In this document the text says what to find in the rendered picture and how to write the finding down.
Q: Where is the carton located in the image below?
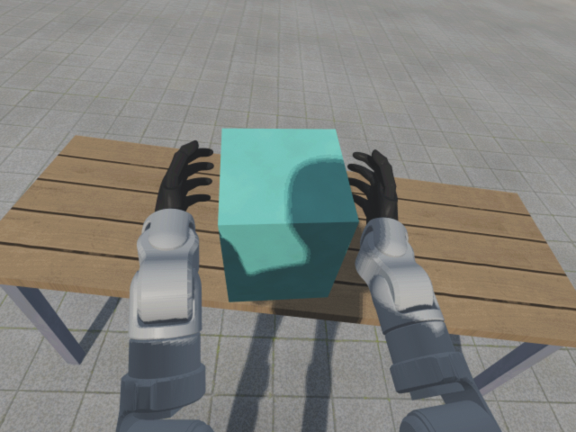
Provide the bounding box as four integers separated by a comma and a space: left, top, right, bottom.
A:
218, 129, 359, 302

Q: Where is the left robot hand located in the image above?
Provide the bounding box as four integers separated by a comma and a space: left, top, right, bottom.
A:
155, 140, 214, 212

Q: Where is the table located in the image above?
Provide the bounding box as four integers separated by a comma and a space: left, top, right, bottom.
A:
0, 135, 576, 396

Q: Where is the robot left forearm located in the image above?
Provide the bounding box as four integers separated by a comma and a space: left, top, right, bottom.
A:
116, 209, 206, 432

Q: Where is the right robot hand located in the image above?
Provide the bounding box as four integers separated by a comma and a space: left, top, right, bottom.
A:
347, 149, 398, 224

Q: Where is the robot right upper arm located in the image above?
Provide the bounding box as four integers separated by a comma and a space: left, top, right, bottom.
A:
400, 400, 500, 432

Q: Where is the robot right forearm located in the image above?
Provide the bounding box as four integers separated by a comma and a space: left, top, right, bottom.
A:
355, 218, 502, 432

